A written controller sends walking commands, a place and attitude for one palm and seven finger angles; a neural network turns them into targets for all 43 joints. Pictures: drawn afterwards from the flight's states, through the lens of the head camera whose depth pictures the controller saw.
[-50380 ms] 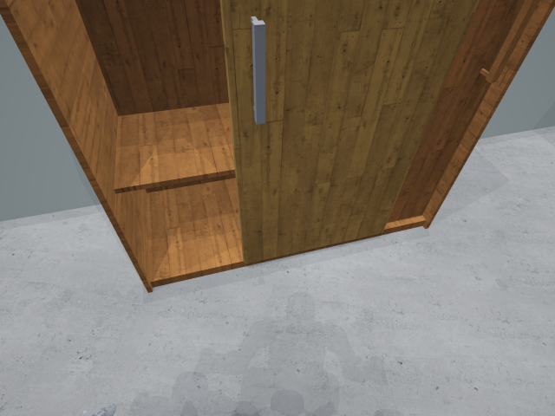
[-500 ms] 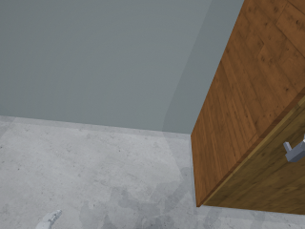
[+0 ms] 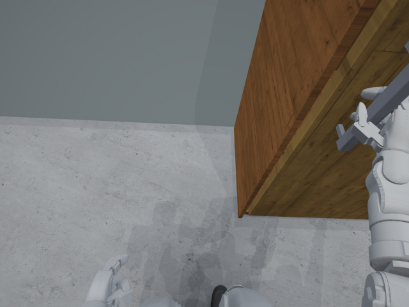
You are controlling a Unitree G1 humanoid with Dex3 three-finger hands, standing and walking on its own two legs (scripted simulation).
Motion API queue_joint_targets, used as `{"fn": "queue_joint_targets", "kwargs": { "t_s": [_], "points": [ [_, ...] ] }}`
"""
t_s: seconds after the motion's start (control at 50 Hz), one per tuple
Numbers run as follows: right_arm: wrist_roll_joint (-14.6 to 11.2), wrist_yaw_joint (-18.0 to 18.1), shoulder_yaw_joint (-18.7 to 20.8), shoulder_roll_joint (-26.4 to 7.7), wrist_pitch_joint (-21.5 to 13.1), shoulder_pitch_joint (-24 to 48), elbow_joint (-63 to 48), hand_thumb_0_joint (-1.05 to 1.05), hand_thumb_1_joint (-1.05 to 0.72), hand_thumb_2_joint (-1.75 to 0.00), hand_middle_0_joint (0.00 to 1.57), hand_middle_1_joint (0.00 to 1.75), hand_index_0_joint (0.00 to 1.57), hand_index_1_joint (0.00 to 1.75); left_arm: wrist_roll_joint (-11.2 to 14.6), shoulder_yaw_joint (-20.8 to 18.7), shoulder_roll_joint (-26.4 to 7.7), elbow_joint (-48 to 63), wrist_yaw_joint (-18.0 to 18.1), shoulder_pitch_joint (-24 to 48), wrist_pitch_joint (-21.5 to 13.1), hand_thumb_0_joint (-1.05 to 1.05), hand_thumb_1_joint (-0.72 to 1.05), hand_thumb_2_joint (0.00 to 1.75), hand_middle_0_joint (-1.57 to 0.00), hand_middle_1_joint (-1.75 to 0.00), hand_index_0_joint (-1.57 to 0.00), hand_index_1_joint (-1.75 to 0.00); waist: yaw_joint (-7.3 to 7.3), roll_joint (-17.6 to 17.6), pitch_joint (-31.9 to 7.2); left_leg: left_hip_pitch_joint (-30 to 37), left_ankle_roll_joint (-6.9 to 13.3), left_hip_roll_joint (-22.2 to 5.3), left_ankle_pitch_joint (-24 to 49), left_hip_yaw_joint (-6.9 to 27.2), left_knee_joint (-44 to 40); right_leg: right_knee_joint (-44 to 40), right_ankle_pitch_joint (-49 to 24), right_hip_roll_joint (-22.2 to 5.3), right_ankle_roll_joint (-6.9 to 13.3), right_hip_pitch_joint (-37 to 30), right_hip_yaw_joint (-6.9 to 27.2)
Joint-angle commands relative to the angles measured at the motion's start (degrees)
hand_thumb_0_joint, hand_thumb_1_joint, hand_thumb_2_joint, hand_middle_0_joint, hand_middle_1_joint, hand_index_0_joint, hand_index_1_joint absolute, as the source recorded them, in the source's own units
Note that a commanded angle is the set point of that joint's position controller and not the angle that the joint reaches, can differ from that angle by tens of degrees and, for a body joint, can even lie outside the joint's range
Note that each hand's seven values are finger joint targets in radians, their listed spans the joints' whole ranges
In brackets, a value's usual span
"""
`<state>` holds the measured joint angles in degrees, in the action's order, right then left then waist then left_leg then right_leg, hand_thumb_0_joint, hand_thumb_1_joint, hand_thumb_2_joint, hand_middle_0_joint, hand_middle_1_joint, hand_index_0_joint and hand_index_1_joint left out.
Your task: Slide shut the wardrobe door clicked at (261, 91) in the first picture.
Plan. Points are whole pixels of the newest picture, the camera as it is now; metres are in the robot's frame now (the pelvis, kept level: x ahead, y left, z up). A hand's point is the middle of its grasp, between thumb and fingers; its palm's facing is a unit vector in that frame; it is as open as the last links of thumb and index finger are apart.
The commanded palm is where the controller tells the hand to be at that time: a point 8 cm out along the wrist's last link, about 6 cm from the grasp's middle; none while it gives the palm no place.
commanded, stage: stop walking and hold the door there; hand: right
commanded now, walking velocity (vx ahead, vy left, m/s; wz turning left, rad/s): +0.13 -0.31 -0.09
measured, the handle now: (372, 103) +0.46 -0.29 +0.12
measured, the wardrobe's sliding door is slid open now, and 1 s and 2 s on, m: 0.02 0.01 0.01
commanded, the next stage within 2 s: loosen the grip on the handle in 1.14 s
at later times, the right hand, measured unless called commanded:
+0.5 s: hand (360, 125) +0.41 -0.26 +0.11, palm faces +0.09 +0.99 -0.06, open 5.8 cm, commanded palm +0.39 -0.28 +0.11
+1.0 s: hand (359, 125) +0.41 -0.26 +0.11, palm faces +0.12 +0.98 -0.12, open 5.8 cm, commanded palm +0.39 -0.29 +0.11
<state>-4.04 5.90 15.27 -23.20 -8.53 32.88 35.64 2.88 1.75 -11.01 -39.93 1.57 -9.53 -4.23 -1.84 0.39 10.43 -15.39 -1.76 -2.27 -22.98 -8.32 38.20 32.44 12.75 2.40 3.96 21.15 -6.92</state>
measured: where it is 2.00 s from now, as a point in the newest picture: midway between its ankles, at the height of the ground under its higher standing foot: outside the picture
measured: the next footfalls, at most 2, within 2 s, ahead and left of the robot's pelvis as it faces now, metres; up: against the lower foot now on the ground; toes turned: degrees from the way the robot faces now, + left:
right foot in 0.30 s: +0.11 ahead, -0.27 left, +0.00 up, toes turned -2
left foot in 0.62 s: +0.06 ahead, +0.01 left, +0.00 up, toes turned +1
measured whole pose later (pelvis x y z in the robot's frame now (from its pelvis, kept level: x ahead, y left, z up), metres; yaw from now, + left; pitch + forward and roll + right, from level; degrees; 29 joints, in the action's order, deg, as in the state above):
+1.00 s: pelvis +0.02 -0.11 +0.01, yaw -2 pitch -2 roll +1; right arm -4.7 6.2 1.0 -11.5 -6.6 27.5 28.2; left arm 1.8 -0.5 -15.1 -40.8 4.9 -9.9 -3.4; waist -0.3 1.0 6.2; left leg -12.6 -0.3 -1.2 -17.7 -3.7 31.8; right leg 31.4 11.7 -6.1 -3.2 18.0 -2.1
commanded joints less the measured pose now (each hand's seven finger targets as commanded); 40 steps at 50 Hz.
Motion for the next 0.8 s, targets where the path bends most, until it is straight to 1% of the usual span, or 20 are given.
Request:
{"fn": "queue_joint_targets", "kwargs": {
  "t_s": [0.0, 0.02, 0.04, 0.06, 0.12, 0.2, 0.22, 0.24, 0.26, 0.28, 0.32, 0.36, 0.42, 0.52, 0.58, 0.62, 0.66, 0.7, 0.74, 0.78],
  "points": [
    [1.4, 0.0, 2.9, -16.8, -4.2, 16.7, -10.5, 0.00, -0.90, -0.90, 0.45, 1.40, 0.45, 1.40, -0.9, -3.6, -10.8, 7.3, 0.1, 1.8, -2.0, 0.00, 0.90, 0.90, -0.20, -0.30, -0.20, -0.30, -0.23, -18.9, -26.2, 34.6, 11.4, -29.8, 44.1, 36.9, -18.0, 29.6, 16.6, -0.2, -5.2, 20.5, 6.4],
    [0.8, 0.1, 1.0, -13.9, -3.2, 18.9, -10.2, 0.00, -0.90, -0.90, 0.45, 1.40, 0.45, 1.40, -1.5, -3.2, -11.3, 6.4, 0.2, 2.5, -2.0, 0.00, 0.90, 0.90, -0.20, -0.30, -0.20, -0.30, 0.21, -12.0, -24.2, 31.5, 12.7, -32.4, 49.3, 31.3, -14.8, 36.5, 14.8, -3.5, -6.6, 21.9, 12.3],
    [0.9, 0.4, 3.6, -16.2, -4.1, 22.9, -12.3, 0.00, -0.90, -0.90, 0.45, 1.40, 0.45, 1.40, -1.2, -4.4, -12.2, 5.2, -0.3, -0.1, -2.7, 0.00, 0.90, 0.90, -0.20, -0.30, -0.20, -0.30, 0.76, -12.8, -24.4, 31.1, 9.8, -27.8, 51.4, 26.2, -11.8, 37.9, 12.4, -4.4, -6.7, 22.9, 13.6],
    [0.7, 0.1, -1.2, -10.0, -4.7, 23.8, -15.6, 0.00, -0.90, -0.90, 0.45, 1.40, 0.45, 1.40, -0.9, -3.5, -10.0, 5.7, -0.3, 1.2, -3.0, 0.00, 0.90, 0.90, -0.20, -0.30, -0.20, -0.30, 1.52, -14.2, -24.6, 33.0, 8.5, -24.6, 51.2, 20.1, -9.7, 37.7, 10.7, -4.7, -6.9, 23.5, 11.6],
    [2.2, 0.2, 3.3, -14.1, -5.8, 20.7, -14.1, 0.00, -0.90, -0.90, 0.45, 1.40, 0.45, 1.40, -1.3, -2.7, -8.9, 5.7, 0.5, 2.4, -2.0, 0.00, 0.90, 0.90, -0.20, -0.30, -0.20, -0.30, 0.55, -12.0, -21.1, 25.5, 5.6, -20.0, 46.1, 11.8, -11.7, 27.4, 7.9, -4.9, -6.3, 17.6, 5.6],
    [2.0, -1.0, -5.9, -2.5, -5.6, 24.8, -23.3, 0.00, -0.90, -0.90, 0.45, 1.40, 0.45, 1.40, -1.4, -2.8, -7.1, 7.1, 2.0, 4.6, -1.6, 0.00, 0.90, 0.90, -0.20, -0.30, -0.20, -0.30, 1.44, -15.0, -21.7, 13.1, 5.1, -13.7, 36.5, 1.8, -7.7, 2.5, 1.5, -2.7, -4.3, -6.4, -3.3],
    [1.9, -0.7, -6.4, -1.2, -5.5, 24.5, -24.9, 0.00, -0.90, -0.90, 0.45, 1.40, 0.45, 1.40, -1.6, -3.1, -7.2, 6.8, 2.3, 4.0, -1.7, 0.00, 0.90, 0.90, -0.20, -0.30, -0.20, -0.30, 2.25, -10.5, -24.2, 8.9, 4.0, -11.1, 31.4, -0.4, -3.2, -3.5, -5.2, -1.3, -4.8, -15.3, -6.1],
    [2.1, -0.7, -6.9, -0.4, -6.3, 24.4, -27.8, 0.00, -0.90, -0.90, 0.45, 1.40, 0.45, 1.40, -1.5, -4.2, -8.9, 7.1, 2.7, 3.2, -1.9, 0.00, 0.90, 0.90, -0.20, -0.30, -0.20, -0.30, 3.17, -2.0, -27.7, 2.9, 2.8, -8.5, 23.9, -0.9, 5.4, -5.2, -8.8, -4.2, -4.7, -25.3, -3.4],
    [1.3, -1.0, -9.8, 3.1, -7.0, 24.8, -31.0, 0.00, -0.90, -0.90, 0.45, 1.40, 0.45, 1.40, -1.5, -5.2, -11.6, 7.8, 2.8, 3.4, -1.8, 0.00, 0.90, 0.90, -0.20, -0.30, -0.20, -0.30, 3.90, 14.8, -32.0, -8.4, 1.3, -2.9, 2.2, 0.1, 18.5, -4.6, -18.2, -15.6, -0.6, -34.5, 12.4],
    [0.9, -1.2, -14.6, 8.1, -7.4, 26.6, -35.4, 0.00, -0.90, -0.90, 0.45, 1.40, 0.45, 1.40, -1.1, -4.8, -11.3, 8.2, 2.5, 3.1, -1.8, 0.00, 0.90, 0.90, -0.20, -0.30, -0.20, -0.30, 4.45, 21.7, -34.3, -12.4, 1.2, 0.5, -12.8, 5.7, 29.8, -8.9, -26.5, -24.8, 5.2, -35.0, 27.8],
    [0.7, -2.7, -21.4, 16.5, -5.8, 24.4, -31.7, 0.00, -0.90, -0.90, 0.45, 1.40, 0.45, 1.40, -0.4, -4.7, -9.4, 8.7, 2.0, 3.9, -1.1, 0.00, 0.90, 0.90, -0.20, -0.30, -0.20, -0.30, 4.02, 4.7, -21.2, -16.4, 0.7, -0.6, -10.1, 9.9, 29.8, -11.6, -25.7, -28.4, 10.5, -22.0, 29.3],
    [1.6, -1.9, -16.0, 8.2, -4.6, 23.0, -34.3, 0.00, -0.90, -0.90, 0.45, 1.40, 0.45, 1.40, -1.5, -4.1, -8.9, 6.0, 1.5, 4.1, -1.9, 0.00, 0.90, 0.90, -0.20, -0.30, -0.20, -0.30, 3.86, 12.2, -24.5, -14.9, 0.6, -3.2, -6.0, 10.7, 25.1, -10.8, -18.7, -25.9, 7.6, -22.0, 25.3],
    [1.6, -2.1, -18.7, 9.8, -4.2, 27.1, -36.4, 0.00, -0.90, -0.90, 0.45, 1.40, 0.45, 1.40, -1.6, -4.4, -9.0, 6.4, 1.0, 4.4, -2.5, 0.00, 0.90, 0.90, -0.20, -0.30, -0.20, -0.30, 3.32, 15.7, -27.9, -8.8, 1.1, -2.2, -2.5, 9.3, 14.3, -7.8, -16.3, -23.9, 4.1, -20.8, 16.4],
    [0.9, -2.7, -19.2, 10.2, -2.8, 25.9, -30.3, 0.00, -0.90, -0.90, 0.45, 1.40, 0.45, 1.40, -1.7, -3.5, -9.0, 7.5, 1.2, 3.7, -3.1, 0.00, 0.90, 0.90, -0.20, -0.30, -0.20, -0.30, 2.93, 8.1, -29.0, 0.8, 0.9, 1.4, 0.7, 6.3, 1.1, -5.2, -18.8, -23.9, 3.5, -17.7, 14.6],
    [1.6, -2.6, -17.7, 8.2, -2.9, 25.9, -28.5, 0.00, -0.90, -0.90, 0.45, 1.40, 0.45, 1.40, -1.4, -2.9, -8.3, 7.2, 1.3, 3.1, -2.9, 0.00, 0.90, 0.90, -0.20, -0.30, -0.20, -0.30, 2.90, 2.7, -30.5, 8.6, 0.9, 0.6, 12.3, 6.7, -11.2, 1.5, -16.0, -18.0, -0.1, -15.2, 9.5],
    [2.0, -1.9, -15.8, 5.3, -2.2, 26.0, -27.2, 0.00, -0.90, -0.90, 0.45, 1.40, 0.45, 1.40, -1.2, -2.1, -6.5, 7.1, 1.8, 3.7, -2.7, 0.00, 0.90, 0.90, -0.20, -0.30, -0.20, -0.30, 3.82, -5.7, -29.7, 8.6, 3.6, -7.2, 26.8, 12.3, -11.8, 6.4, -9.1, -10.9, -4.1, -10.8, 3.1],
    [1.5, -2.1, -14.3, 4.3, -1.6, 23.1, -23.0, 0.00, -0.90, -0.90, 0.45, 1.40, 0.45, 1.40, -1.0, -2.3, -6.9, 6.9, 2.4, 4.3, -2.4, 0.00, 0.90, 0.90, -0.20, -0.30, -0.20, -0.30, 2.68, -14.9, -27.3, 7.4, 5.6, -9.1, 26.5, 15.2, -11.7, 8.1, 2.3, -7.0, -5.1, -7.5, 4.2],
    [1.1, -1.6, -13.3, 3.9, -2.2, 23.3, -22.5, 0.00, -0.90, -0.90, 0.45, 1.40, 0.45, 1.40, -1.1, -1.9, -6.8, 6.0, 3.3, 4.5, -2.3, 0.00, 0.90, 0.90, -0.20, -0.30, -0.20, -0.30, 2.75, -11.1, -26.7, 8.7, 5.5, -9.1, 30.6, 13.8, -10.2, 4.1, 2.9, -6.9, -4.4, -7.9, 4.7],
    [1.0, -1.7, -13.8, 5.6, -2.9, 21.9, -23.2, 0.00, -0.90, -0.90, 0.45, 1.40, 0.45, 1.40, -1.5, -1.9, -7.0, 6.0, 3.5, 4.3, -2.4, 0.00, 0.90, 0.90, -0.20, -0.30, -0.20, -0.30, 2.41, -4.3, -29.3, 6.4, 2.7, -5.8, 28.8, 9.1, -7.1, -0.3, -14.5, -9.3, -3.2, -15.2, 5.8],
    [0.8, -2.1, -16.5, 8.6, -3.5, 21.3, -23.7, 0.00, -0.90, -0.90, 0.45, 1.40, 0.45, 1.40, -1.4, -2.4, -7.6, 6.4, 3.2, 4.2, -2.1, 0.00, 0.90, 0.90, -0.20, -0.30, -0.20, -0.30, 2.53, 1.8, -29.0, 3.5, 0.4, -1.4, 16.8, 7.1, -7.7, -2.2, -18.9, -13.6, -1.0, -17.6, 10.7]
  ]
}}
